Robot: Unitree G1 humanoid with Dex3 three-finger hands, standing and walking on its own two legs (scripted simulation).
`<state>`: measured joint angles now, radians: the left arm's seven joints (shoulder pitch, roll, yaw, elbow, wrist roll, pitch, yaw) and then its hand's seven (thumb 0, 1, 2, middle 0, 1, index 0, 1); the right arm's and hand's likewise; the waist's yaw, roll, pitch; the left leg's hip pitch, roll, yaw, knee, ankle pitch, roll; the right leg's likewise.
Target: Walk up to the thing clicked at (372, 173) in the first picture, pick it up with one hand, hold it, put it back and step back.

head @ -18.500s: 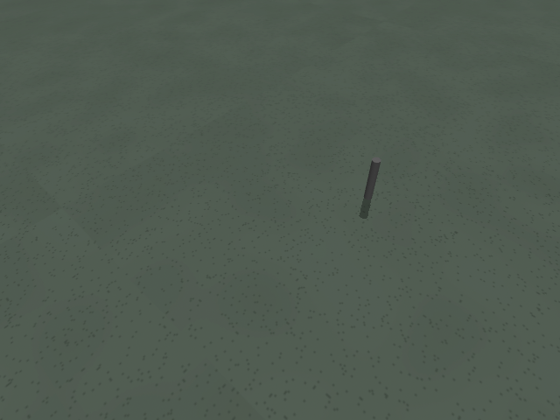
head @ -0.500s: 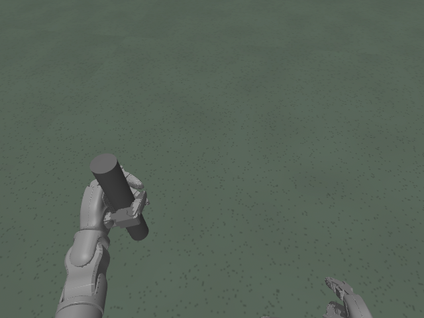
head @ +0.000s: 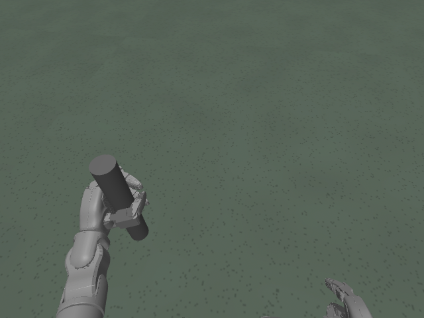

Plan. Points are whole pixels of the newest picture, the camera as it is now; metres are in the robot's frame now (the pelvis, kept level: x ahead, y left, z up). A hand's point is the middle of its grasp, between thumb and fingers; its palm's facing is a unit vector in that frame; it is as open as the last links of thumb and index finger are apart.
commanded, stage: hold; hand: left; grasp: from the side
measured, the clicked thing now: (124, 204) +0.33 +0.18 +0.05
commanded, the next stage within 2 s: crouch in 1.10 s
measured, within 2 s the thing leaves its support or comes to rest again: neither
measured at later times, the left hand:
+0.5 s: hand (130, 201) +0.32 +0.17 +0.06, palm faces +0.01 -1.00 -0.01, open 5.2 cm
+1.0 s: hand (129, 203) +0.32 +0.17 +0.06, palm faces -0.01 -1.00 -0.02, open 5.2 cm
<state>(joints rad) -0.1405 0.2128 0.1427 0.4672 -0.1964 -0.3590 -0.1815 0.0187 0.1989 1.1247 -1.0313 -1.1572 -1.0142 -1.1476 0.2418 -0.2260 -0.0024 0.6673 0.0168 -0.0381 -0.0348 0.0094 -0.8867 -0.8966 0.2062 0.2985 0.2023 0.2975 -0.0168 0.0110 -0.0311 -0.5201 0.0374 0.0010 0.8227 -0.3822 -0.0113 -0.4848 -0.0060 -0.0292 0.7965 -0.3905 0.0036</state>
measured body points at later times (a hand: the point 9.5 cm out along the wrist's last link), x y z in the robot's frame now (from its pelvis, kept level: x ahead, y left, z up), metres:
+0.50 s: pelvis +0.00 +0.00 +0.00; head +0.03 +0.00 +0.45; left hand +0.32 +0.22 +0.06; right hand +0.14 -0.25 -0.10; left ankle +0.02 +0.12 -0.70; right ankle +0.01 -0.12 -0.70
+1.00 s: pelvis +0.00 +0.00 +0.00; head +0.03 +0.01 +0.45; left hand +0.32 +0.22 +0.06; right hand +0.13 -0.24 -0.10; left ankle +0.02 +0.12 -0.70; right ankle +0.01 -0.12 -0.70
